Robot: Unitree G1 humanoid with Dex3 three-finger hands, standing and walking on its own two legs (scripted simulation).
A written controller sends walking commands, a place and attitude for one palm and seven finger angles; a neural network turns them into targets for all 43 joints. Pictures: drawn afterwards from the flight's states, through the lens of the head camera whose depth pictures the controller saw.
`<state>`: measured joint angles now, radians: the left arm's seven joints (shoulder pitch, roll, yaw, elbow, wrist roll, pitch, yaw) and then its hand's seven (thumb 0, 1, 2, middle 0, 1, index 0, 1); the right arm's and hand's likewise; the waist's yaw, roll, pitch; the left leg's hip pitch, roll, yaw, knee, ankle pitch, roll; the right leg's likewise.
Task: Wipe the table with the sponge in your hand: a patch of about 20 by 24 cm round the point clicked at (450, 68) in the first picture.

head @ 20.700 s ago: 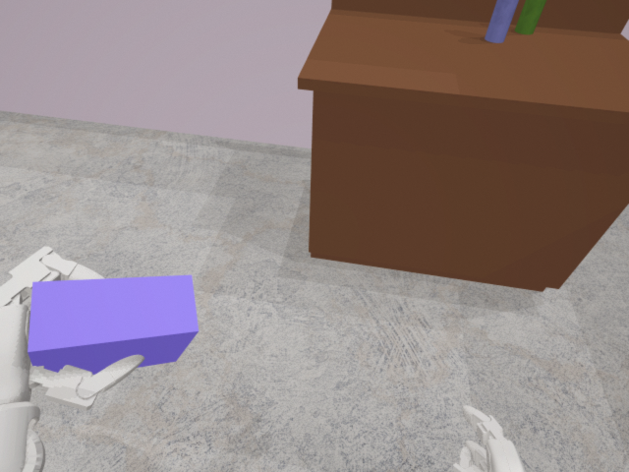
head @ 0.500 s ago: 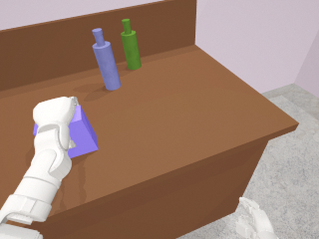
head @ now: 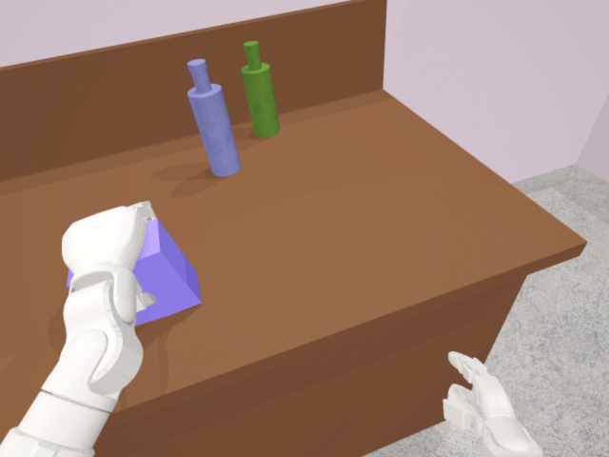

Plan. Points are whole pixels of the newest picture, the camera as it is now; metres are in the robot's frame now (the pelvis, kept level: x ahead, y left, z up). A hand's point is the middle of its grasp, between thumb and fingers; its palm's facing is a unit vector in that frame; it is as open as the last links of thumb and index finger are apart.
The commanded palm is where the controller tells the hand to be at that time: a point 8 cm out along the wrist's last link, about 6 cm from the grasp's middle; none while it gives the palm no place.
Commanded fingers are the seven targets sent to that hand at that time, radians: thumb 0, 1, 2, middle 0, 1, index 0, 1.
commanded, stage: wipe back along the middle lane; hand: left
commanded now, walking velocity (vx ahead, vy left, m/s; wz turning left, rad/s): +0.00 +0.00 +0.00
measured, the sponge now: (149, 286) +0.30 +0.26 +0.10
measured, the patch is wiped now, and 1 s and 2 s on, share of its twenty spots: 0.75 0.75 0.80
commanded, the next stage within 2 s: slide across to the third lane in 0.36 s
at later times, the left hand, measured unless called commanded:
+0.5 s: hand (136, 291) +0.25 +0.23 +0.15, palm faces +0.26 -0.13 -0.96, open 10.0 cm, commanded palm +0.20 +0.21 +0.18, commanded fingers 0.00 0.10 1.30 -1.20 -1.60 -1.20 -1.60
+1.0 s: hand (199, 275) +0.27 +0.16 +0.16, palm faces +0.24 -0.20 -0.95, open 10.0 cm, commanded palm +0.23 +0.15 +0.21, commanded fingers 0.00 0.10 1.30 -1.20 -1.60 -1.20 -1.60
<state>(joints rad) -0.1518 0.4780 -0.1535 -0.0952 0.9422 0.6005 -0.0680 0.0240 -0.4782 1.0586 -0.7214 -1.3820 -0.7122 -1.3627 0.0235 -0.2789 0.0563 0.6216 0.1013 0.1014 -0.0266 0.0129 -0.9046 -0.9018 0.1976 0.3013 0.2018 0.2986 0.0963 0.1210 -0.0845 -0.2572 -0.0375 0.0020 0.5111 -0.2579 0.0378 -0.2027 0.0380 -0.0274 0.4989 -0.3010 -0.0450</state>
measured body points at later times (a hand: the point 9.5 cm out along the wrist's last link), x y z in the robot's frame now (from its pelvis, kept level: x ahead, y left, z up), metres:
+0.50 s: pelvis -0.01 +0.00 +0.00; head -0.04 -0.05 +0.44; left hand +0.23 +0.24 +0.20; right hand +0.25 -0.19 -0.07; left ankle +0.01 +0.10 -0.74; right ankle -0.02 -0.09 -0.74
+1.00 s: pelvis -0.02 -0.03 +0.00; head -0.07 -0.09 +0.44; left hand +0.25 +0.16 +0.21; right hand +0.24 -0.21 -0.06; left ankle +0.01 +0.10 -0.74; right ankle -0.02 -0.09 -0.74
